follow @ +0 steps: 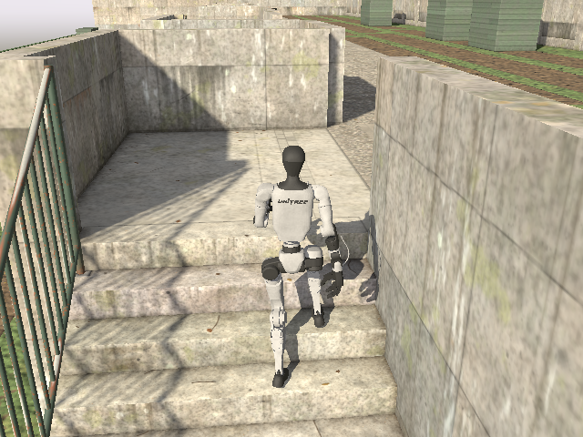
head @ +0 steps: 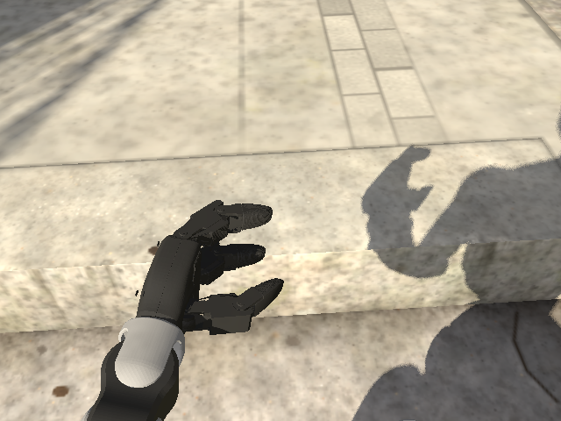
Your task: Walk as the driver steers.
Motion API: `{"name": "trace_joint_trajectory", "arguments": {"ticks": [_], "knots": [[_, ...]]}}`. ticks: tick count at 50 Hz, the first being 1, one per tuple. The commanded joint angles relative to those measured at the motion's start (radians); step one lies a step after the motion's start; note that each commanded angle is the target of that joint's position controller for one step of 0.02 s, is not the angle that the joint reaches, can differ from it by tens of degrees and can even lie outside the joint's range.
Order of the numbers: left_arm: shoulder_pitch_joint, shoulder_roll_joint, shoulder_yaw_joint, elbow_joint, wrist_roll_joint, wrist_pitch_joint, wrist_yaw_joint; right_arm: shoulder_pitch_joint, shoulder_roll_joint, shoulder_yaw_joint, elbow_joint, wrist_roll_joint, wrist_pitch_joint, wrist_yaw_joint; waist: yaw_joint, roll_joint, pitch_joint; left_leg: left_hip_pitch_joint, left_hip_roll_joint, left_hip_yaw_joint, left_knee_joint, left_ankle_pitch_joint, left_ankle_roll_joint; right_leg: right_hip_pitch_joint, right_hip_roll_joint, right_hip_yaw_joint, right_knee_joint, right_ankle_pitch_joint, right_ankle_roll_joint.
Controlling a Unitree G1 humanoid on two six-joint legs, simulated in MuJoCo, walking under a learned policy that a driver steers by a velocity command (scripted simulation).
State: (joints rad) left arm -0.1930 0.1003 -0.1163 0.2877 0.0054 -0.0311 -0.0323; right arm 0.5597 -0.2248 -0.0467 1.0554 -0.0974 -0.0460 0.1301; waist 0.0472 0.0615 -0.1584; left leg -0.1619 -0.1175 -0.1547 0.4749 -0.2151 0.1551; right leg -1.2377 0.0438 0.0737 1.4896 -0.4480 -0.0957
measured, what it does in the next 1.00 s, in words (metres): climbs: right foot 0.18 m higher, then left foot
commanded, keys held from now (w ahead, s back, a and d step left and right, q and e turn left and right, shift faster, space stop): q+shift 0.22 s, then e+shift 0.74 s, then q+shift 0.04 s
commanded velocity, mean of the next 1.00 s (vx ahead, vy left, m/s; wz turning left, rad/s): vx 0.08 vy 0.00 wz -0.11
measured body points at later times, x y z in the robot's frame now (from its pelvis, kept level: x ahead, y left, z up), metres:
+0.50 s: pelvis +0.18 -0.01 +0.17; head +0.17 -0.01 +0.62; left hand +0.28 +0.27 +0.08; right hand +0.43 -0.20 +0.09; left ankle +0.19 +0.12 -0.56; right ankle +0.22 -0.16 -0.55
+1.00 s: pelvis +0.23 -0.10 +0.18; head +0.23 -0.12 +0.63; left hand +0.29 +0.12 +0.06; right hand +0.44 -0.37 +0.14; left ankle +0.22 +0.04 -0.24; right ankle +0.19 -0.18 -0.56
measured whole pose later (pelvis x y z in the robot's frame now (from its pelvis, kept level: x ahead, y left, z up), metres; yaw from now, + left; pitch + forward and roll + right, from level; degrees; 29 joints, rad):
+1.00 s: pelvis +0.23 -0.10 +0.18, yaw -10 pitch +6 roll +4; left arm 0.43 0.19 -0.01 0.81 0.04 -0.10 -0.05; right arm 0.03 -0.22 -0.02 0.53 0.00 -0.04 -0.07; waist 0.03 -0.03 -0.13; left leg -1.04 -0.09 0.00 2.10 -0.54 -0.08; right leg -0.33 0.10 0.24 0.56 -0.31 -0.08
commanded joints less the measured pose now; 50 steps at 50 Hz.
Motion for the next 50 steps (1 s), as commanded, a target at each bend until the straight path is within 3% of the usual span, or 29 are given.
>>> {"name": "trace_joint_trajectory", "arguments": {"ticks": [1, 2, 3, 4, 5, 8, 10, 13, 15, 17, 19, 20, 21, 22, 24, 26, 28, 30, 33, 34, 35, 36, 37, 38, 39, 40, 42, 45, 50], "knots": [[0.48, 0.191, 0.102, 0.176, -0.015, 0.082, -0.018, -0.465, -0.34, -0.096, -0.318, 0.057, -0.097, 0.062, 0.366, -0.06, -0.09, -0.726, 0.209, -0.244, -0.08, 1.766, 0.059, 1.221, 0.106, -0.12, -0.431, 0.337, 0.044], [0.815, 0.26, 0.146, 0.332, 0.011, 0.096, 0.012, -0.581, -0.237, -0.093, -0.397, 0.052, -0.115, 0.046, 0.41, -0.317, -0.23, -0.712, 0.118, -0.167, 0.275, 1.46, -0.03, 1.458, 0.025, 0.051, -0.692, 0.632, 0.008], [0.837, 0.281, 0.129, 0.388, 0.042, 0.092, 0.008, -0.188, -0.02, -0.031, -0.301, 0.0, -0.107, 0.047, 0.188, -0.72, -0.574, -0.696, -0.051, -0.142, 0.946, -0.055, -0.115, 1.553, -0.438, 0.745, -0.918, 0.598, -0.321], [0.694, 0.321, 0.162, 0.304, 0.086, 0.073, 0.047, -0.216, -0.129, -0.063, -0.266, 0.048, -0.067, 0.036, 0.237, -0.348, -0.235, -0.796, -0.063, -0.168, 1.335, -0.001, -0.088, 1.218, -0.378, 0.938, -1.051, 0.144, -0.316], [0.423, 0.297, 0.161, 0.342, 0.043, 0.026, 0.053, -0.247, -0.071, -0.046, -0.249, 0.086, -0.058, 0.01, 0.079, -0.305, 0.018, -0.919, -0.004, -0.112, 1.46, 0.059, -0.061, 0.906, -0.335, 0.651, -1.047, -0.109, -0.216], [0.149, -0.089, 0.069, 0.397, -0.055, -0.071, 0.081, -0.17, 0.02, 0.002, -0.256, 0.035, -0.012, -0.058, -0.116, -0.043, -0.043, -0.748, 0.156, -0.01, 1.223, -0.062, -0.037, 0.764, -0.244, 0.114, -1.076, 0.153, -0.047], [0.256, 0.047, 0.125, 0.419, -0.013, -0.11, 0.113, -0.334, 0.02, 0.03, -0.343, 0.054, 0.011, -0.055, -0.072, -0.082, -0.075, -0.745, 0.214, 0.065, 1.133, -0.109, -0.125, 0.866, -0.255, 0.035, -1.148, 0.38, -0.059], [0.138, 0.332, 0.224, 0.37, 0.045, -0.108, 0.079, -0.382, -0.04, 0.031, -0.374, 0.108, 0.013, -0.01, -0.12, -0.127, -0.007, -0.273, 0.178, 0.227, 0.915, -0.069, -0.18, 0.547, -0.155, -0.187, -1.291, 0.476, 0.015], [0.005, 0.278, 0.194, 0.318, 0.046, -0.115, 0.018, -0.302, -0.068, 0.023, -0.347, 0.104, -0.013, -0.018, -0.217, -0.065, -0.009, -0.081, 0.189, 0.161, 0.765, 0.112, -0.213, 0.501, -0.175, -0.215, -1.224, 0.665, 0.053], [-0.066, 0.236, 0.168, 0.299, -0.005, -0.128, -0.016, -0.248, -0.067, 0.019, -0.312, 0.086, -0.024, -0.029, -0.311, -0.024, 0.063, 0.035, 0.184, 0.186, 0.259, 0.309, -0.24, 0.553, -0.162, -0.216, -1.076, 0.798, 0.034], [0.354, 0.218, 0.193, 0.39, -0.007, -0.112, -0.058, -0.249, -0.138, -0.009, -0.249, 0.062, -0.026, -0.058, -0.144, -0.085, 0.099, 0.03, 0.107, 0.253, 0.001, 0.438, -0.198, 0.764, -0.17, -0.135, -0.97, 0.585, -0.006], [0.61, 0.14, 0.186, 0.432, 0.006, -0.094, -0.069, -0.335, -0.261, -0.03, -0.308, 0.069, -0.028, -0.08, 0.015, 0.049, -0.009, 0.056, 0.277, 0.092, 0.048, 1.0, -0.036, 0.856, -0.124, -0.137, -0.853, 0.451, 0.069], [0.786, 0.079, 0.154, 0.467, 0.01, -0.088, -0.065, -0.488, -0.228, -0.017, -0.382, 0.093, -0.028, -0.066, 0.111, 0.124, -0.138, 0.111, 0.412, -0.036, 0.041, 1.01, 0.071, 0.89, -0.125, -0.082, -0.85, 0.182, 0.145], [0.647, 0.152, 0.166, 0.435, -0.011, -0.076, -0.04, -0.641, -0.166, -0.014, -0.454, 0.098, -0.016, -0.06, 0.075, 0.058, -0.051, -0.021, 0.382, 0.002, 0.019, 0.606, 0.045, 0.911, -0.086, -0.114, -0.851, 0.228, 0.165], [0.397, 0.256, 0.199, 0.336, 0.0, -0.073, -0.001, -0.582, -0.217, -0.062, -0.457, 0.085, 0.002, -0.107, -0.038, 0.036, -0.003, -0.078, 0.345, 0.0, -0.039, 0.025, 0.011, 0.805, -0.061, -0.13, -0.814, 0.247, 0.106], [0.399, 0.242, 0.198, 0.319, 0.013, -0.078, 0.011, -0.484, -0.271, -0.09, -0.433, 0.067, 0.011, -0.154, -0.082, 0.117, 0.021, -0.038, 0.505, -0.162, -0.14, 0.003, 0.118, 0.699, -0.043, -0.1, -0.636, 0.09, 0.119], [0.426, 0.234, 0.194, 0.337, 0.01, -0.074, 0.016, -0.459, -0.229, -0.088, -0.431, 0.066, -0.011, -0.186, -0.104, 0.242, -0.017, -0.036, 0.641, -0.208, -0.146, 0.28, 0.222, 0.606, -0.05, -0.022, -0.109, -0.135, 0.131], [0.373, 0.172, 0.178, 0.311, -0.003, -0.053, 0.022, -0.526, -0.16, -0.069, -0.424, 0.049, -0.027, -0.2, -0.065, 0.129, -0.025, -0.092, 0.601, -0.043, -0.155, 0.334, 0.153, 0.523, -0.067, 0.033, 0.29, -0.195, 0.115], [0.448, 0.134, 0.17, 0.31, 0.0, -0.034, -0.041, -0.836, -0.208, -0.084, -0.491, 0.077, -0.019, -0.215, 0.074, -0.061, 0.015, 0.004, 0.4, 0.239, -0.067, 0.441, -0.094, 0.754, -0.158, -0.006, -0.743, 0.017, 0.132], [0.528, 0.098, 0.164, 0.381, -0.05, -0.056, -0.075, -0.81, -0.271, -0.116, -0.485, 0.09, 0.028, -0.203, 0.047, -0.052, 0.029, 0.035, 0.37, 0.277, 0.0, 0.392, -0.107, 0.888, -0.068, -0.11, -1.098, 0.197, 0.141], [0.569, 0.088, 0.168, 0.432, -0.051, -0.077, -0.072, -0.689, -0.297, -0.131, -0.469, 0.061, 0.054, -0.193, -0.015, -0.025, 0.071, -0.02, 0.363, 0.311, 0.083, 0.302, -0.134, 1.032, 0.017, -0.162, -1.194, 0.374, 0.135], [0.664, 0.15, 0.189, 0.47, -0.03, -0.089, -0.048, -0.535, -0.207, -0.114, -0.407, 0.02, 0.061, -0.17, -0.039, -0.077, 0.041, -0.084, 0.337, 0.332, 0.275, 0.067, -0.165, 1.147, 0.008, -0.068, -1.229, 0.555, 0.111], [0.766, 0.482, 0.258, 0.42, -0.026, -0.11, -0.006, -0.343, -0.028, -0.079, -0.46, 0.039, 0.046, -0.164, -0.126, -0.414, -0.113, -0.382, 0.167, 0.359, 0.644, -0.464, -0.276, 1.367, -0.353, 0.466, -1.014, 1.536, -0.166], [0.807, 0.572, 0.281, 0.41, 0.003, -0.121, -0.021, -0.331, -0.017, -0.054, -0.476, 0.102, 0.009, -0.153, -0.07, -0.431, -0.206, -0.53, 0.058, 0.163, 1.018, -0.534, -0.291, 1.459, -0.456, 0.617, -0.981, 1.75, -0.265], [0.72, 0.469, 0.265, 0.417, 0.048, -0.12, -0.049, -0.474, -0.022, -0.05, -0.508, 0.13, -0.019, -0.145, -0.004, -0.474, -0.05, -0.776, 0.03, 0.069, 1.343, -0.47, -0.257, 1.324, -0.388, 0.558, -1.001, 1.314, -0.257], [0.671, 0.341, 0.226, 0.41, 0.029, -0.101, -0.081, -0.614, -0.134, -0.075, -0.532, 0.129, -0.04, -0.168, 0.045, -0.406, 0.036, -0.896, 0.038, 0.071, 1.672, -0.435, -0.208, 1.206, -0.314, 0.471, -0.942, 1.06, -0.215], [0.545, 0.196, 0.158, 0.42, -0.032, -0.058, -0.082, -0.647, -0.094, -0.059, -0.559, 0.077, -0.052, -0.181, -0.033, -0.155, 0.095, -0.922, 0.079, 0.083, 1.579, -0.31, -0.133, 1.085, -0.242, 0.355, -0.964, 0.896, -0.155], [0.517, 0.202, 0.14, 0.426, 0.012, -0.065, -0.019, -0.626, -0.073, -0.028, -0.595, 0.092, -0.032, -0.196, -0.074, -0.162, -0.018, -0.93, 0.065, 0.118, 1.545, -0.299, -0.209, 1.109, -0.228, 0.39, -0.986, 0.995, -0.181], [0.68, 0.232, 0.126, 0.489, 0.057, -0.095, -0.009, -0.578, -0.071, 0.03, -0.612, 0.106, 0.013, -0.204, -0.017, -0.176, 0.011, -1.18, 0.042, 0.118, 1.794, -0.318, -0.235, 1.175, -0.252, 0.458, -0.994, 0.831, -0.209]]}}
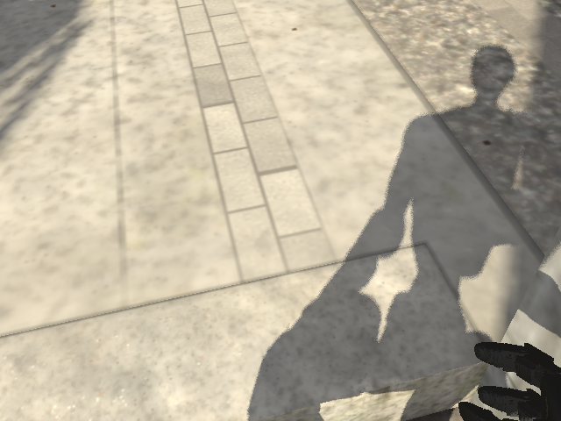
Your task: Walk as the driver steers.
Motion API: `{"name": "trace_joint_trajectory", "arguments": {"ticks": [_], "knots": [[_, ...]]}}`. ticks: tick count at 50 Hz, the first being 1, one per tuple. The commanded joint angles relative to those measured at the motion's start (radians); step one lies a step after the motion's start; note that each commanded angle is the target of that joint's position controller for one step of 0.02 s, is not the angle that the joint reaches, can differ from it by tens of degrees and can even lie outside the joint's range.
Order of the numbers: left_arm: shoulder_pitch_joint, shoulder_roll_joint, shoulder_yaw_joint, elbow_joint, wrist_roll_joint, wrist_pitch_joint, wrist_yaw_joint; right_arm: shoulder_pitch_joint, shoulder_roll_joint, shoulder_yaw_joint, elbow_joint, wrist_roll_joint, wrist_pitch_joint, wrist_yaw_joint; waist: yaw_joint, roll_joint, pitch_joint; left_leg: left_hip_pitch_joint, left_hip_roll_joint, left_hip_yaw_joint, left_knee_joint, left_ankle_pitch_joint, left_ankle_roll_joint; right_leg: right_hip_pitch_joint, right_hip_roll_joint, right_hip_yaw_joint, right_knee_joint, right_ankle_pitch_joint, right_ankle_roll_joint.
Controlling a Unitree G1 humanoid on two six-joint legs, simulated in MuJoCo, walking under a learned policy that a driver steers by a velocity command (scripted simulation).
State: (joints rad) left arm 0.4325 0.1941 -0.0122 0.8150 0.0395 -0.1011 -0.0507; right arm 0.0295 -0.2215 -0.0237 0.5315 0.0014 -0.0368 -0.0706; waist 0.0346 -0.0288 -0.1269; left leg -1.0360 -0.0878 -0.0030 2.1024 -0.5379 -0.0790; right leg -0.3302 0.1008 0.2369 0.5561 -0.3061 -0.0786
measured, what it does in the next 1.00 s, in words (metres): climbs, turning left: left foot 0.18 m higher, then right foot 0.19 m higher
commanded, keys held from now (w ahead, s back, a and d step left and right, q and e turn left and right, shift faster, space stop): w+q+shift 0.72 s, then w+e+shift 0.28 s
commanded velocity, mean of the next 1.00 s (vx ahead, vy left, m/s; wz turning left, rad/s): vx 0.77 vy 0.00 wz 0.38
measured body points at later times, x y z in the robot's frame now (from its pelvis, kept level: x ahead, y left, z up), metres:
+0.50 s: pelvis +0.21 +0.10 +0.09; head +0.18 +0.08 +0.54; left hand +0.29 +0.37 +0.00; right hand +0.33 -0.13 -0.04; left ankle +0.17 +0.13 -0.55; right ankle +0.11 -0.06 -0.42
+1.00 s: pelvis +0.61 +0.25 +0.35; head +0.59 +0.27 +0.80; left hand +0.41 +0.45 +0.20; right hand +0.96 +0.22 +0.39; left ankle +0.62 +0.40 -0.24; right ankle +0.59 +0.12 -0.37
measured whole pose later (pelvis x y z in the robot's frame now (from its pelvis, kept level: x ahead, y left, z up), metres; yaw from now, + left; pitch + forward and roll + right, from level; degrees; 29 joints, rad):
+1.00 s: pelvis +0.61 +0.25 +0.35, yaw +24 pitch +3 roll -4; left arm 0.58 0.28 0.09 1.01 0.02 -0.10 0.02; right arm -0.09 -0.16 0.01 0.46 -0.03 -0.07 0.02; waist 0.06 -0.01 -0.09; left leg -0.92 0.05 -0.10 1.48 -0.29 0.07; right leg -0.23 0.09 -0.03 0.60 -0.42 -0.06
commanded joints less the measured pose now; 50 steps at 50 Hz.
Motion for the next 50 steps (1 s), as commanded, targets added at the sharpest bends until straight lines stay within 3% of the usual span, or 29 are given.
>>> {"name": "trace_joint_trajectory", "arguments": {"ticks": [1, 3, 10, 11, 12, 13, 15, 16, 18, 19, 20, 21, 22, 24, 26, 30, 32, 33, 34, 36, 37, 38, 39, 40, 42, 44, 45, 48, 50], "knots": [[0.096, 0.123, 0.015, -0.017, 0.033, -0.018, -0.001, -0.03, -0.068, 0.019, -0.058, 0.002, 0.004, 0.012, 0.019, -0.053, 0.004, -0.398, 0.042, -0.053, 0.203, 0.035, 0.028, 0.28, -0.313, 0.312, -0.09, 0.338, -0.22], [0.122, 0.107, 0.002, 0.021, 0.034, -0.003, -0.024, 0.019, -0.011, 0.049, 0.002, -0.031, 0.006, 0.05, 0.021, -0.068, 0.134, -0.547, 0.097, -0.05, 0.213, 0.154, 0.103, 0.206, -0.289, 0.349, -0.184, -0.253, -0.203], [0.127, 0.185, 0.002, 0.094, 0.039, -0.017, -0.039, -0.256, -0.004, 0.067, 0.0, -0.04, 0.035, 0.121, 0.058, -0.141, 0.166, -0.619, 0.179, 0.09, -0.173, 0.211, 0.176, 0.219, -0.398, 0.267, -0.455, -0.246, -0.205], [0.005, 0.172, -0.005, 0.063, 0.018, -0.022, -0.04, -0.165, 0.01, 0.074, 0.043, -0.045, 0.031, 0.136, -0.003, -0.165, 0.183, -0.46, 0.178, 0.127, -0.193, 0.226, 0.181, 0.151, -0.414, 0.165, -0.499, -0.116, -0.203], [0.139, 0.183, 0.059, 0.101, -0.065, -0.008, 0.069, -0.293, 0.099, 0.066, -0.027, -0.048, 0.042, 0.084, 0.076, -0.095, 0.213, -0.245, 0.136, 0.237, -0.071, 0.092, 0.181, 0.011, -0.37, 0.067, -0.72, -0.127, -0.167], [0.086, 0.181, 0.045, 0.14, -0.07, -0.003, 0.095, -0.263, 0.089, 0.079, -0.06, -0.027, 0.051, 0.068, 0.003, -0.148, 0.279, -0.177, 0.165, 0.189, -0.169, 0.022, 0.204, 0.038, -0.361, -0.049, -0.762, -0.018, -0.157], [-0.034, 0.133, 0.028, 0.102, -0.113, -0.003, 0.109, -0.043, 0.072, 0.077, 0.004, 0.002, 0.062, 0.068, -0.117, -0.096, 0.179, 0.296, 0.107, 0.235, -0.451, -0.025, 0.276, -0.027, -0.308, -0.364, -0.676, 0.786, -0.1], [-0.005, 0.179, 0.037, 0.091, -0.128, -0.009, 0.119, 0.064, 0.041, 0.063, 0.03, -0.006, 0.065, 0.071, -0.162, -0.111, 0.071, 0.397, 0.051, 0.271, -0.505, -0.111, 0.278, 0.096, -0.352, -0.387, -0.521, 1.372, -0.111], [-0.011, 0.293, 0.075, 0.046, -0.103, -0.012, 0.095, 0.258, -0.04, 0.029, 0.043, -0.009, 0.071, 0.074, -0.247, -0.156, -0.152, 0.56, -0.094, 0.275, -0.723, -0.306, 0.272, 0.308, -0.434, -0.372, -0.062, 2.054, -0.148], [-0.053, 0.32, 0.09, 0.007, -0.099, -0.011, 0.08, 0.341, -0.093, 0.005, 0.067, -0.023, 0.058, 0.079, -0.28, -0.156, -0.19, 0.683, -0.117, 0.142, -0.936, -0.256, 0.302, 0.28, -0.431, -0.377, 0.208, 2.021, -0.135], [-0.125, 0.309, 0.094, -0.07, -0.07, -0.028, 0.071, 0.423, -0.179, -0.029, 0.101, -0.05, 0.044, 0.096, -0.294, -0.073, -0.173, 0.769, -0.058, -0.25, -1.205, -0.374, 0.364, 0.09, -0.367, -0.297, 0.511, 1.681, -0.106], [-0.193, 0.184, 0.08, -0.17, -0.011, -0.052, 0.027, 0.436, -0.251, -0.068, 0.15, -0.016, 0.041, 0.074, -0.213, 0.304, -0.08, 0.955, 0.125, -1.0, -1.759, -0.479, 0.444, -0.441, -0.078, -0.193, 0.867, 0.357, -0.025], [-0.264, 0.125, 0.066, -0.232, 0.051, -0.065, 0.01, 0.306, -0.225, -0.067, 0.132, 0.009, 0.035, 0.052, -0.16, 0.241, 0.039, 0.891, 0.205, -1.284, -1.904, -0.337, 0.425, -0.665, -0.044, -0.054, 1.323, 0.229, 0.017], [-0.331, 0.013, 0.029, -0.312, 0.043, -0.061, 0.015, 0.348, -0.093, -0.047, 0.213, 0.002, 0.005, 0.066, -0.081, -0.01, 0.196, 0.698, 0.179, -0.946, -1.803, -0.24, 0.387, -0.772, -0.091, -0.09, 1.636, 0.214, 0.015], [-0.397, -0.094, -0.029, -0.384, 0.027, -0.022, 0.067, 0.404, -0.033, -0.036, 0.311, -0.039, -0.032, 0.08, -0.025, -0.054, 0.319, 0.601, 0.122, -0.635, -1.73, 0.045, 0.346, -0.931, -0.116, -0.147, 1.881, 0.049, -0.007], [-0.561, -0.101, -0.053, -0.473, 0.013, 0.024, 0.094, 0.431, -0.062, -0.025, 0.353, -0.045, -0.059, 0.109, -0.015, 0.004, 0.387, 0.572, 0.106, -0.448, -1.833, 0.286, 0.274, -1.134, -0.145, -0.263, 1.834, -0.268, -0.021], [-0.672, -0.114, -0.075, -0.539, 0.023, 0.032, 0.086, 0.46, -0.083, -0.029, 0.378, -0.019, -0.065, 0.097, -0.02, -0.01, 0.351, 0.464, 0.063, -0.325, -1.982, 0.223, 0.298, -0.952, -0.166, -0.315, 1.479, -0.315, -0.041], [-0.687, -0.066, -0.075, -0.559, -0.001, 0.04, 0.081, 0.482, -0.084, -0.033, 0.366, -0.003, -0.052, 0.071, -0.049, 0.012, 0.301, 0.379, 0.066, -0.336, -2.125, 0.463, 0.345, -0.661, -0.168, -0.392, 1.191, -0.286, -0.018], [-0.569, -0.052, -0.056, -0.518, 0.005, 0.038, 0.074, 0.385, -0.074, -0.032, 0.318, 0.012, -0.041, 0.055, 0.012, -0.044, 0.193, 0.247, 0.047, -0.252, -2.073, 0.984, 0.326, -0.211, -0.139, -0.439, 0.954, -0.156, -0.026], [-0.323, -0.01, -0.013, -0.44, -0.028, 0.038, 0.083, 0.385, -0.25, -0.087, 0.263, 0.012, -0.056, 0.048, 0.095, 0.067, -0.147, 0.445, 0.101, -0.312, -1.715, 1.86, 0.312, 0.217, -0.045, -0.392, 0.8, -0.085, -0.012], [-0.176, 0.063, 0.032, -0.384, -0.043, 0.051, 0.083, 0.336, -0.335, -0.124, 0.247, 0.007, -0.065, 0.048, 0.177, 0.169, -0.299, 0.708, 0.159, -0.324, -1.504, 2.046, 0.304, 0.19, -0.036, -0.348, 0.657, -0.204, -0.018], [0.033, 0.134, 0.066, -0.294, -0.033, 0.05, 0.076, 0.235, -0.343, -0.133, 0.236, 0.006, -0.102, 0.067, 0.31, 0.109, -0.356, 0.741, 0.158, -0.267, -1.184, 2.094, 0.255, 0.333, -0.045, -0.283, 0.507, -0.252, -0.04], [0.156, 0.251, 0.108, -0.176, -0.014, 0.039, 0.061, 0.183, -0.19, -0.11, 0.197, 0.008, -0.139, 0.094, 0.306, -0.196, -0.393, 0.579, -0.064, -0.181, -0.625, 1.172, 0.194, 0.433, -0.165, 0.055, 0.292, -0.457, -0.134], [0.0, 0.231, 0.111, -0.125, -0.012, 0.038, 0.067, 0.206, -0.056, -0.077, 0.134, -0.018, -0.145, 0.114, 0.129, -0.394, -0.324, 0.355, -0.165, -0.224, -0.306, 0.527, 0.162, 0.369, -0.336, 0.622, -0.12, -0.469, -0.266], [-0.106, 0.049, 0.081, -0.048, -0.037, 0.009, 0.066, 0.119, 0.029, -0.033, 0.051, -0.064, -0.135, 0.131, 0.04, -0.051, -0.037, 0.121, -0.072, -0.218, -0.082, 0.401, 0.204, 0.221, -0.34, 0.651, -0.163, -0.577, -0.298], [-0.022, -0.047, 0.062, 0.077, -0.002, -0.025, 0.075, -0.033, 0.099, 0.006, -0.04, -0.069, -0.088, 0.111, 0.022, 0.044, 0.154, -0.083, 0.008, -0.263, 0.033, 0.107, 0.219, 0.086, -0.289, 0.44, -0.088, -0.367, -0.233], [0.027, -0.045, 0.064, 0.109, -0.012, -0.04, 0.067, -0.014, 0.157, 0.034, -0.058, -0.068, -0.056, 0.095, -0.013, 0.094, 0.156, -0.102, 0.039, -0.225, 0.029, 0.046, 0.235, 0.048, -0.247, 0.304, -0.09, -0.291, -0.178], [-0.168, 0.069, 0.077, 0.045, -0.019, -0.043, 0.062, -0.036, 0.014, 0.027, -0.115, -0.021, -0.014, 0.071, -0.145, 0.144, 0.322, 0.114, 0.184, -0.111, -0.671, 0.082, 0.153, -0.304, -0.167, 0.053, -0.344, -0.223, -0.13], [-0.155, 0.12, 0.086, 0.005, -0.033, -0.055, 0.073, -0.015, -0.038, 0.02, -0.111, -0.015, -0.031, 0.109, -0.131, 0.158, 0.251, 0.593, 0.222, -0.031, -1.079, 0.508, 0.097, -0.494, -0.139, -0.011, -0.474, -0.061, -0.139]]}}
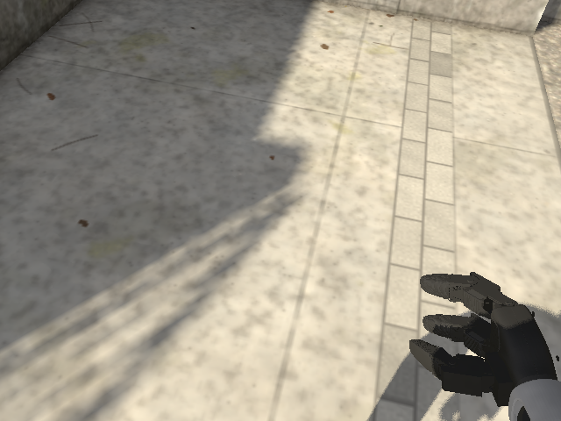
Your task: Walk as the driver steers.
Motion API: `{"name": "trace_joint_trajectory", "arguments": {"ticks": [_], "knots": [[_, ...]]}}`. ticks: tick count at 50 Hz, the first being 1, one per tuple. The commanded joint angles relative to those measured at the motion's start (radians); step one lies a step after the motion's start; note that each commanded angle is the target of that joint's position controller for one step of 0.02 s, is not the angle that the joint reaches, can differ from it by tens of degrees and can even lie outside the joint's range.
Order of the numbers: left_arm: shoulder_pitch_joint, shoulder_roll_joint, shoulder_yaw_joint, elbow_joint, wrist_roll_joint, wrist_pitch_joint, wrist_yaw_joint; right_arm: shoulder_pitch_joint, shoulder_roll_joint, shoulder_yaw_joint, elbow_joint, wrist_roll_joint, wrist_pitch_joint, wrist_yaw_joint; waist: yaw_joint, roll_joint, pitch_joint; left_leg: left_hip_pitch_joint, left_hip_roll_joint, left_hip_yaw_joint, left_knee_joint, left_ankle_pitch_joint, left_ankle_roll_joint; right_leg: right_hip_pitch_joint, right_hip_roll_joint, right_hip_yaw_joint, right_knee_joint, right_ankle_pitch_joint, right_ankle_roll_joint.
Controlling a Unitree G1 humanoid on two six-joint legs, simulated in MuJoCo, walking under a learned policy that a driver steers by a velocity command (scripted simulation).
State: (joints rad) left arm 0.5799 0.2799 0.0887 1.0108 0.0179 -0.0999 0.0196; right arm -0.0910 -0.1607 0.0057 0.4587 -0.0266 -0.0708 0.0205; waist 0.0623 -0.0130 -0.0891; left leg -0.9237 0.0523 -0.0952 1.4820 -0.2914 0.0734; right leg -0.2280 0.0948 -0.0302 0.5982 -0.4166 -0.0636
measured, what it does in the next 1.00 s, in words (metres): walks ahead, turning right: left foot, then right foot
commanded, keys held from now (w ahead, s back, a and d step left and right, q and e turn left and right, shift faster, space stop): w+e+shift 0.70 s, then w+q+shift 0.30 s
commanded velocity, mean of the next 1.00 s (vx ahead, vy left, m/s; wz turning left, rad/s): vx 1.00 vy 0.00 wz -0.59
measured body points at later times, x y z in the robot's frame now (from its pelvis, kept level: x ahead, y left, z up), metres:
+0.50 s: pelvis +0.47 +0.00 -0.01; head +0.50 -0.01 +0.44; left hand +0.81 +0.10 -0.05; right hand +0.27 -0.21 -0.13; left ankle +0.26 +0.17 -0.71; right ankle +0.63 -0.12 -0.67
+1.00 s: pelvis +0.93 -0.21 -0.01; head +0.96 -0.21 +0.44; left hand +1.10 +0.04 -0.14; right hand +0.96 -0.52 -0.09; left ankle +1.12 -0.24 -0.72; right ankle +0.67 -0.10 -0.69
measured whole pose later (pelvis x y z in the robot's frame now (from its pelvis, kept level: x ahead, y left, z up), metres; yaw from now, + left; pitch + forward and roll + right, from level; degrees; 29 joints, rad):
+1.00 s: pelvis +0.93 -0.21 -0.01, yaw -35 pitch +1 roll -1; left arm 0.43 0.34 0.06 0.86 0.05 -0.09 0.01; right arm 0.10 -0.27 -0.01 0.66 -0.01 -0.06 0.02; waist 0.04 -0.01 0.03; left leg -0.56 -0.01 0.08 0.55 -0.03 0.14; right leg 0.24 0.12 0.02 0.41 -0.46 -0.12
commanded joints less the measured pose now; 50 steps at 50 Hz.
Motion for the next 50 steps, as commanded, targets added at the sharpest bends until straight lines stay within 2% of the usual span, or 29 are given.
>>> {"name": "trace_joint_trajectory", "arguments": {"ticks": [1, 2, 4, 5, 6, 7, 8, 9, 11, 13, 14, 16, 21, 23, 25, 27, 28, 29, 30, 31, 32, 33, 36, 40, 42, 46, 48, 49, 50], "knots": [[-0.281, 0.093, -0.002, -0.2, -0.028, -0.064, 0.002, 0.124, -0.063, -0.002, -0.027, 0.019, 0.0, 0.035, -0.149, 0.095, 0.136, 0.71, 0.049, 0.085, -0.574, 0.349, -0.071, -0.618, -0.145, 0.253, -0.584, 0.083, -0.16], [-0.26, 0.17, 0.022, -0.206, -0.024, -0.064, -0.001, 0.135, -0.078, -0.01, -0.007, 0.027, 0.002, 0.048, -0.129, 0.045, 0.103, 0.761, 0.02, 0.092, -0.643, 0.297, -0.073, -0.491, -0.163, 0.255, -0.592, 0.097, -0.157], [-0.191, 0.182, 0.025, -0.195, -0.012, -0.046, -0.01, 0.149, -0.112, -0.036, 0.04, 0.031, 0.004, 0.036, -0.109, 0.028, 0.081, 0.717, -0.055, 0.147, -0.835, 0.196, -0.063, -0.149, -0.162, 0.225, -0.465, 0.406, -0.156], [-0.142, 0.168, 0.026, -0.186, -0.013, -0.037, -0.019, 0.206, -0.143, -0.054, 0.069, 0.024, -0.004, 0.017, -0.128, 0.006, 0.022, 0.805, -0.104, 0.178, -0.905, 0.157, -0.064, -0.047, -0.146, 0.201, -0.286, 0.65, -0.129], [-0.141, 0.2, 0.038, -0.187, -0.003, -0.027, -0.034, 0.337, -0.193, -0.074, 0.085, 0.012, -0.02, -0.007, -0.206, -0.029, -0.063, 0.958, -0.105, 0.175, -0.925, 0.119, -0.056, -0.038, -0.137, 0.205, -0.024, 0.771, -0.094], [-0.162, 0.171, 0.041, -0.214, 0.001, -0.022, -0.046, 0.494, -0.257, -0.1, 0.101, -0.024, -0.034, -0.034, -0.276, -0.054, -0.178, 1.182, 0.024, 0.076, -0.896, 0.01, -0.033, -0.197, -0.108, 0.185, 0.31, 0.594, -0.063], [-0.192, -0.009, 0.002, -0.27, 0.023, -0.022, -0.039, 0.617, -0.308, -0.106, 0.11, -0.062, -0.043, -0.047, -0.262, 0.117, -0.206, 1.285, 0.289, -0.234, -0.879, -0.104, -0.059, -0.421, -0.085, 0.17, 0.662, -0.055, -0.063], [-0.09, -0.028, -0.007, -0.327, -0.049, -0.024, -0.031, 0.519, -0.338, -0.107, 0.089, -0.074, -0.046, -0.043, -0.153, 0.303, -0.293, 1.302, 0.449, -0.761, -1.152, -0.097, 0.028, -0.616, -0.034, 0.145, 0.885, -0.025, -0.042], [-0.237, 0.017, -0.006, -0.325, -0.004, 0.012, -0.028, 0.367, -0.168, -0.076, 0.099, -0.031, -0.051, -0.026, -0.111, 0.077, -0.058, 1.04, 0.345, -0.475, -1.182, -0.174, 0.064, -0.67, -0.143, 0.099, 0.878, 0.169, -0.036], [-0.282, 0.005, -0.007, -0.331, 0.006, 0.037, -0.056, 0.393, -0.128, -0.062, 0.17, -0.021, -0.061, -0.021, -0.074, 0.056, 0.043, 0.911, 0.245, -0.206, -1.19, 0.093, 0.024, -0.644, -0.178, 0.104, 0.836, 0.184, -0.031], [-0.296, -0.009, -0.012, -0.346, 0.006, 0.054, -0.066, 0.421, -0.117, -0.058, 0.207, -0.015, -0.069, -0.021, -0.058, 0.112, 0.062, 0.894, 0.238, -0.135, -1.187, 0.226, 0.013, -0.646, -0.186, 0.1, 0.823, 0.175, -0.025], [-0.378, -0.017, -0.02, -0.39, 0.016, 0.081, -0.07, 0.477, -0.103, -0.052, 0.271, 0.005, -0.079, -0.024, -0.049, 0.11, 0.112, 0.913, 0.236, -0.024, -1.212, 0.414, -0.003, -0.714, -0.201, 0.096, 0.782, 0.16, -0.016], [-0.561, 0.004, -0.051, -0.468, 0.015, 0.088, -0.106, 0.474, -0.159, -0.054, 0.336, 0.003, -0.073, -0.045, -0.032, 0.056, 0.211, 0.838, 0.129, 0.301, -1.359, 0.621, -0.07, -0.54, -0.164, -0.068, 0.384, 0.373, -0.057], [-0.572, 0.015, -0.057, -0.467, 0.007, 0.091, -0.115, 0.512, -0.222, -0.064, 0.351, 0.004, -0.069, -0.054, -0.022, 0.064, 0.192, 0.854, 0.128, 0.362, -1.295, 1.071, -0.087, -0.34, -0.076, -0.176, 0.247, 0.409, -0.099], [-0.428, 0.066, -0.04, -0.427, 0.005, 0.09, -0.107, 0.506, -0.303, -0.083, 0.341, 0.009, -0.056, -0.069, 0.074, 0.133, 0.096, 0.898, 0.17, 0.353, -1.08, 1.379, -0.094, -0.135, -0.011, -0.191, 0.219, 0.39, -0.13], [-0.028, 0.164, 0.013, -0.312, 0.01, 0.083, -0.077, 0.401, -0.355, -0.102, 0.292, -0.002, -0.023, -0.071, 0.262, 0.115, -0.078, 0.746, 0.186, 0.312, -0.534, 1.346, -0.071, 0.319, 0.014, -0.077, 0.123, 0.331, -0.198], [-0.039, 0.203, 0.041, -0.286, -0.007, 0.084, -0.052, 0.406, -0.305, -0.099, 0.295, -0.01, -0.013, -0.053, 0.216, -0.026, -0.044, 0.539, 0.021, 0.317, -0.126, 0.418, -0.067, 0.455, -0.032, 0.026, 0.037, 0.28, -0.231], [-0.143, 0.264, 0.044, -0.312, -0.011, 0.094, -0.04, 0.445, -0.144, -0.055, 0.235, -0.041, -0.02, -0.046, 0.064, -0.188, -0.006, 0.245, -0.075, 0.259, 0.235, -0.237, -0.07, 0.489, -0.164, 0.285, 0.151, 0.543, -0.259], [-0.158, 0.316, 0.058, -0.365, 0.001, 0.106, -0.032, 0.476, -0.193, -0.055, 0.117, -0.003, -0.038, -0.035, 0.039, -0.21, -0.248, 0.059, -0.083, 0.046, 0.297, -0.2, -0.08, 0.678, -0.31, 0.71, -0.13, 0.201, -0.444], [-0.164, 0.264, 0.054, -0.366, 0.003, 0.105, -0.022, 0.398, -0.242, -0.053, 0.114, -0.012, -0.06, -0.033, 0.05, -0.052, -0.125, -0.008, -0.036, 0.011, 0.206, -0.123, -0.078, 0.564, -0.335, 0.839, -0.322, -0.009, -0.411], [-0.19, 0.211, 0.04, -0.35, 0.005, 0.095, -0.014, 0.366, -0.247, -0.05, 0.118, -0.014, -0.065, -0.031, 0.0, 0.039, 0.038, 0.007, 0.001, 0.01, 0.098, -0.077, -0.079, 0.378, -0.314, 0.79, -0.368, -0.006, -0.367], [-0.213, 0.189, 0.031, -0.338, 0.002, 0.079, -0.012, 0.346, -0.23, -0.043, 0.119, -0.032, -0.056, -0.033, -0.049, 0.098, 0.1, 0.071, 0.028, 0.008, 0.028, -0.089, -0.091, 0.217, -0.272, 0.718, -0.364, 0.095, -0.344], [-0.257, 0.144, 0.002, -0.325, -0.006, 0.034, -0.012, 0.364, -0.197, -0.03, 0.119, -0.052, 0.01, -0.031, -0.141, 0.122, 0.171, 0.221, 0.098, 0.025, -0.2, -0.146, -0.134, -0.123, -0.181, 0.502, -0.385, 0.23, -0.314], [-0.23, 0.125, -0.005, -0.277, -0.023, -0.013, -0.032, 0.178, -0.132, 0.001, 0.082, -0.011, 0.003, 0.002, -0.069, 0.053, 0.192, 0.44, 0.105, 0.111, -0.678, 0.373, -0.079, -0.207, -0.064, 0.232, -0.466, 0.49, -0.199], [-0.166, 0.138, -0.003, -0.249, -0.034, -0.03, -0.043, 0.115, -0.14, -0.003, 0.093, 0.013, 0.002, 0.011, -0.009, 0.032, 0.189, 0.474, 0.077, 0.146, -0.805, 0.551, -0.031, -0.075, -0.11, 0.21, -0.532, 0.565, -0.161], [-0.104, 0.197, 0.002, -0.203, 0.0, -0.024, -0.022, 0.087, -0.194, -0.029, 0.111, 0.011, -0.002, 0.009, 0.002, -0.026, 0.155, 0.418, -0.035, 0.222, -0.932, 0.395, 0.048, 0.331, -0.199, 0.112, -0.419, 1.126, -0.089], [-0.136, 0.228, 0.008, -0.202, 0.042, -0.001, 0.003, 0.29, -0.252, -0.061, 0.172, 0.018, 0.004, 0.004, -0.113, -0.095, 0.03, 0.582, -0.129, 0.231, -0.903, 0.221, 0.078, 0.422, -0.24, 0.066, -0.155, 1.451, -0.062], [-0.202, 0.234, 0.011, -0.219, 0.058, 0.016, 0.013, 0.53, -0.281, -0.082, 0.245, 0.022, 0.011, -0.004, -0.241, -0.087, -0.062, 0.792, -0.152, 0.231, -0.917, 0.181, 0.095, 0.358, -0.23, 0.018, 0.13, 1.487, -0.046], [-0.267, 0.211, 0.004, -0.247, 0.058, 0.018, 0.016, 0.736, -0.341, -0.11, 0.293, 0.016, 0.023, -0.017, -0.349, -0.036, -0.14, 1.056, -0.066, 0.099, -0.852, 0.022, 0.145, 0.118, -0.175, -0.014, 0.545, 1.238, -0.034]]}}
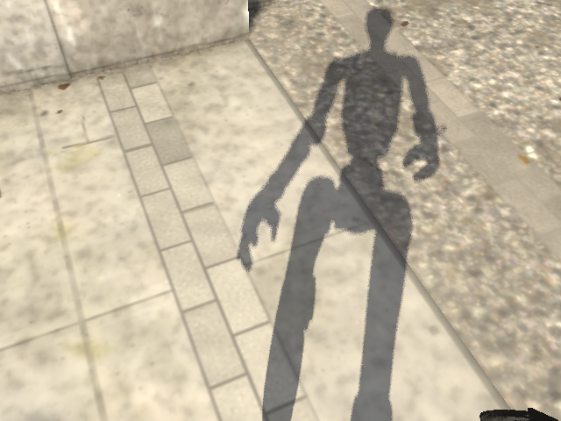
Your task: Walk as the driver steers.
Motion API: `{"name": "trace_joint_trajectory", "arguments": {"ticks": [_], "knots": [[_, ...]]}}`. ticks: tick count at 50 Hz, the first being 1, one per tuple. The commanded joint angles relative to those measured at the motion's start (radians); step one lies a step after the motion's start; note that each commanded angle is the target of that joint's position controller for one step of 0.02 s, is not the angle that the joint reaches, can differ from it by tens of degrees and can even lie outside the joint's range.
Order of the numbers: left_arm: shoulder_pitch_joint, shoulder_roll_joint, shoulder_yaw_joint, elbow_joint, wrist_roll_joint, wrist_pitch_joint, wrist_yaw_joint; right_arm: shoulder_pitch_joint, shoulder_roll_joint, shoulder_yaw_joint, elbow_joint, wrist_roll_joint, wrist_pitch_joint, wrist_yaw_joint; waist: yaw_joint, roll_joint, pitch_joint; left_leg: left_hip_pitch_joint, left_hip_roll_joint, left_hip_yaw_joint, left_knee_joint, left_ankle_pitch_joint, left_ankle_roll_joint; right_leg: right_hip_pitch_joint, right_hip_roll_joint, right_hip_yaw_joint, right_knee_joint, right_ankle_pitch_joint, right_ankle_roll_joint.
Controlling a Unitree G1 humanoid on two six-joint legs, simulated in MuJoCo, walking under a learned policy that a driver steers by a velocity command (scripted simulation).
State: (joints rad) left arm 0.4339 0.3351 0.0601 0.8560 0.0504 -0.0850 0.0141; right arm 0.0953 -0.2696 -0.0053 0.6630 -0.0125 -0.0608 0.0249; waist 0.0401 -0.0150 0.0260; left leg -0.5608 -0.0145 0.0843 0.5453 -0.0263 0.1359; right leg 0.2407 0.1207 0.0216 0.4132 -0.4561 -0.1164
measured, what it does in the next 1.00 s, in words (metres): walks ahead, turning left: right foot, then left foot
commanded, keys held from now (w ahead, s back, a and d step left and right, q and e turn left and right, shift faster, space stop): w+q+shift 0.44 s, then q+shift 0.10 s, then e+shift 0.16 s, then shift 0.30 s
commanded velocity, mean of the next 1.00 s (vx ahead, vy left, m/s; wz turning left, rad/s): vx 0.65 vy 0.00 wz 0.48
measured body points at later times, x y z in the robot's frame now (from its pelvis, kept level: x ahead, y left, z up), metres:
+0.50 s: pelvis +0.49 +0.06 +0.01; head +0.52 +0.07 +0.46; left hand +0.65 +0.35 -0.04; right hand +0.58 -0.24 -0.11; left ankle +0.23 +0.07 -0.62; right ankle +0.64 -0.04 -0.70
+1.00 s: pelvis +0.73 +0.18 +0.03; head +0.76 +0.21 +0.47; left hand +0.70 +0.48 -0.10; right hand +1.00 +0.06 -0.08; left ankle +0.77 +0.31 -0.70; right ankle +0.80 +0.03 -0.66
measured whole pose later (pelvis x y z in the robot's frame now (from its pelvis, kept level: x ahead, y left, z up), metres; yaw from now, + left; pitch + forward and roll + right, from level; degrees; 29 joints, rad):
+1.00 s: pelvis +0.73 +0.18 +0.03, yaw +28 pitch +2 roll +0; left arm 0.19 0.29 0.03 0.80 -0.01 -0.01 0.03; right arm 0.08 -0.22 0.00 0.73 -0.03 -0.02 0.03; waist 0.01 -0.01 0.05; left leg -0.42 -0.04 -0.01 0.51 -0.11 0.05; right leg -0.45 -0.06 0.05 0.94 -0.50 0.08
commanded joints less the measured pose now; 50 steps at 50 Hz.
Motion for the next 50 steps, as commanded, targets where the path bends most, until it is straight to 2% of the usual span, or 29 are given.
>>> {"name": "trace_joint_trajectory", "arguments": {"ticks": [1, 2, 4, 5, 8, 12, 15, 18, 20, 21, 22, 23, 24, 25, 26, 28, 29, 30, 32, 34, 36, 39, 40, 41, 42, 43, 45, 47, 50], "knots": [[-0.01, -0.013, -0.008, -0.147, -0.021, -0.012, -0.012, 0.505, -0.318, -0.121, 0.099, -0.029, 0.017, -0.019, -0.153, 0.357, -0.292, 0.981, 0.255, -0.668, -0.019, -0.451, 0.268, -0.873, 0.008, -0.043, 1.162, 0.134, 0.099], [-0.066, 0.035, -0.018, -0.173, -0.01, -0.035, -0.012, 0.416, -0.244, -0.114, 0.076, -0.006, 0.025, -0.006, -0.164, 0.256, -0.327, 0.97, 0.292, -0.996, -0.263, -0.537, 0.289, -1.01, 0.007, 0.059, 1.19, 0.057, 0.075], [-0.211, 0.064, -0.03, -0.211, -0.007, -0.052, -0.015, 0.345, -0.173, -0.102, 0.086, -0.003, 0.017, -0.004, -0.12, -0.015, -0.125, 0.695, 0.248, -0.767, -0.297, -0.445, 0.219, -0.993, -0.121, 0.091, 1.019, 0.193, 0.062], [-0.251, 0.05, -0.036, -0.231, 0.005, -0.046, -0.017, 0.349, -0.15, -0.094, 0.1, -0.002, 0.013, -0.009, -0.092, -0.049, -0.059, 0.563, 0.199, -0.679, -0.307, -0.37, 0.189, -0.957, -0.147, 0.082, 0.95, 0.181, 0.069], [-0.245, 0.014, -0.057, -0.265, 0.03, 0.007, -0.025, 0.352, -0.146, -0.083, 0.122, 0.007, -0.01, -0.011, -0.014, 0.003, 0.022, 0.35, 0.106, -0.555, -0.353, -0.287, 0.184, -0.924, -0.191, 0.06, 0.796, 0.109, 0.11], [-0.472, 0.0, -0.081, -0.354, 0.002, 0.007, -0.043, 0.349, -0.163, -0.093, 0.108, 0.013, -0.021, -0.009, -0.061, 0.033, 0.106, 0.163, 0.025, -0.456, -0.447, -0.114, 0.149, -0.828, -0.195, -0.012, 0.418, 0.402, 0.161], [-0.54, -0.013, -0.086, -0.364, -0.011, 0.001, -0.047, 0.41, -0.182, -0.104, 0.126, 0.031, -0.023, -0.004, -0.121, 0.054, 0.055, 0.245, 0.024, -0.451, -0.405, 0.152, 0.094, -0.716, -0.15, -0.034, 0.255, 0.601, 0.152], [-0.57, 0.005, -0.08, -0.379, -0.016, -0.005, -0.038, 0.425, -0.196, -0.112, 0.133, 0.024, -0.013, -0.02, -0.135, 0.069, 0.031, 0.413, 0.046, -0.479, -0.306, 0.306, 0.063, -0.685, -0.123, -0.016, 0.121, 0.556, 0.133], [-0.426, 0.067, -0.051, -0.338, -0.018, -0.012, -0.018, 0.402, -0.242, -0.121, 0.128, 0.017, -0.013, -0.027, -0.065, 0.066, -0.085, 0.466, 0.043, -0.475, -0.087, 0.575, 0.021, -0.469, -0.071, -0.018, 0.09, 0.415, 0.111], [-0.247, 0.104, -0.03, -0.297, -0.023, -0.018, -0.002, 0.353, -0.274, -0.128, 0.116, 0.013, -0.018, -0.022, 0.039, 0.066, -0.183, 0.413, 0.02, -0.462, 0.124, 0.566, 0.002, -0.262, -0.1, 0.004, 0.094, 0.359, 0.096], [-0.022, 0.169, 0.0, -0.261, -0.01, -0.021, 0.022, 0.313, -0.222, -0.115, 0.093, 0.007, -0.031, -0.017, 0.139, 0.034, -0.314, 0.274, -0.01, -0.424, 0.4, 0.378, -0.002, -0.002, -0.24, 0.122, 0.147, 0.127, 0.066], [0.054, 0.236, 0.021, -0.251, 0.04, -0.019, 0.034, 0.38, -0.044, -0.074, 0.056, 0.042, -0.034, -0.023, 0.089, -0.231, -0.442, -0.012, -0.124, -0.285, 0.739, -0.431, -0.027, 0.255, -0.574, 0.545, 0.07, -0.006, -0.008], [-0.001, 0.246, 0.034, -0.251, 0.018, -0.01, 0.023, 0.4, -0.111, -0.069, 0.021, 0.044, -0.018, -0.032, 0.048, -0.35, -0.515, -0.15, -0.105, -0.215, 0.911, -0.489, -0.038, 0.255, -0.647, 0.866, -0.034, 0.128, -0.091], [-0.091, 0.123, 0.012, -0.265, 0.01, -0.006, 0.018, 0.295, -0.165, -0.082, 0.041, 0.017, 0.001, -0.042, 0.049, -0.17, -0.344, -0.205, -0.024, -0.188, 0.905, -0.394, -0.043, 0.12, -0.579, 0.654, -0.018, 0.309, -0.074], [-0.121, 0.042, -0.008, -0.247, 0.003, -0.008, 0.012, 0.221, -0.161, -0.084, 0.039, 0.0, 0.013, -0.038, 0.047, -0.065, -0.216, -0.201, 0.0, -0.165, 0.865, -0.354, -0.058, -0.012, -0.527, 0.449, 0.013, 0.598, -0.06], [-0.055, -0.001, -0.025, -0.181, -0.009, -0.015, 0.01, 0.146, -0.106, -0.079, 0.013, -0.028, 0.035, -0.012, 0.031, -0.057, -0.093, -0.191, 0.021, -0.153, 0.803, -0.386, -0.076, -0.171, -0.429, 0.236, -0.009, 0.953, -0.034], [-0.145, 0.022, -0.004, -0.188, -0.051, -0.03, 0.005, 0.155, -0.052, -0.065, -0.045, 0.059, 0.022, -0.02, -0.017, -0.208, -0.067, -0.209, 0.064, -0.185, 0.822, -0.386, -0.099, -0.189, -0.406, 0.217, -0.038, 0.988, -0.052], [-0.174, 0.001, -0.008, -0.175, -0.065, -0.038, 0.002, 0.148, -0.042, -0.051, -0.052, 0.068, 0.023, -0.02, -0.037, -0.175, -0.069, -0.21, 0.069, -0.199, 0.758, -0.409, -0.108, -0.222, -0.411, 0.218, -0.07, 0.971, -0.071], [-0.256, 0.011, -0.007, -0.167, -0.077, -0.04, -0.002, 0.093, -0.037, -0.037, -0.073, 0.043, 0.02, -0.013, -0.084, -0.059, -0.017, -0.128, 0.071, -0.192, 0.492, -0.397, -0.121, -0.391, -0.399, 0.148, -0.125, 0.947, -0.069], [-0.299, 0.104, 0.02, -0.165, -0.089, -0.035, -0.001, 0.092, -0.036, -0.02, -0.056, 0.011, -0.008, 0.013, -0.097, -0.058, -0.054, 0.147, 0.034, -0.11, 0.171, -0.08, -0.121, -0.55, -0.294, 0.032, -0.152, 0.899, -0.044], [-0.251, 0.156, 0.037, -0.142, -0.096, -0.04, -0.004, 0.073, -0.075, -0.029, -0.045, 0.007, -0.019, 0.032, -0.099, -0.067, -0.091, 0.296, -0.015, -0.105, 0.07, 0.124, -0.119, -0.541, -0.294, 0.034, -0.142, 0.824, -0.034], [-0.211, 0.153, 0.036, -0.114, -0.097, -0.041, -0.006, 0.115, -0.144, -0.056, -0.01, -0.022, -0.012, 0.01, -0.145, -0.035, -0.134, 0.451, -0.024, -0.101, -0.046, 0.227, -0.06, -0.458, -0.263, 0.011, 0.041, 0.867, 0.038], [-0.174, 0.134, 0.028, -0.105, -0.087, -0.038, -0.006, 0.138, -0.192, -0.07, -0.005, -0.032, -0.009, -0.003, -0.157, 0.002, -0.154, 0.54, 0.023, -0.121, -0.049, 0.464, -0.036, -0.491, -0.21, -0.023, 0.187, 0.768, 0.079], [-0.096, 0.072, 0.001, -0.113, -0.059, -0.034, -0.01, 0.181, -0.255, -0.074, -0.02, -0.067, -0.004, -0.021, -0.151, 0.213, -0.273, 0.767, 0.292, -0.355, 0.03, 1.055, 0.104, -0.678, -0.112, -0.058, 0.579, 0.202, 0.151], [0.072, 0.023, -0.021, -0.07, -0.075, -0.018, -0.016, 0.184, -0.182, -0.045, -0.028, -0.062, 0.003, -0.015, -0.104, 0.319, -0.502, 0.896, 0.457, -0.576, 0.036, 1.176, 0.256, -0.75, -0.079, 0.098, 0.82, -0.252, 0.176], [0.066, 0.106, -0.002, -0.049, -0.082, 0.0, -0.02, 0.141, -0.148, -0.041, -0.034, -0.02, 0.011, -0.001, -0.107, 0.193, -0.476, 0.808, 0.403, -0.537, 0.011, 1.025, 0.238, -0.765, -0.117, 0.162, 0.857, -0.256, 0.178], [-0.067, 0.094, 0.001, -0.074, -0.074, 0.038, 0.001, 0.017, -0.101, -0.029, -0.026, 0.013, 0.012, 0.008, -0.057, 0.068, -0.259, 0.571, 0.31, -0.428, -0.065, 0.671, 0.168, -0.824, -0.187, 0.085, 0.761, -0.169, 0.193], [-0.068, 0.069, -0.001, -0.069, -0.061, 0.077, 0.018, -0.058, -0.101, -0.032, -0.021, -0.007, 0.022, 0.005, 0.002, 0.095, -0.18, 0.306, 0.258, -0.365, -0.147, 0.485, 0.125, -0.674, -0.207, 0.049, 0.63, -0.081, 0.207], [-0.073, -0.003, -0.02, -0.055, -0.05, 0.088, 0.025, -0.07, -0.095, -0.039, 0.001, -0.022, 0.026, -0.01, 0.01, 0.127, -0.203, 0.219, 0.214, -0.283, -0.182, 0.408, 0.113, -0.525, -0.19, 0.014, 0.416, 0.054, 0.203]]}}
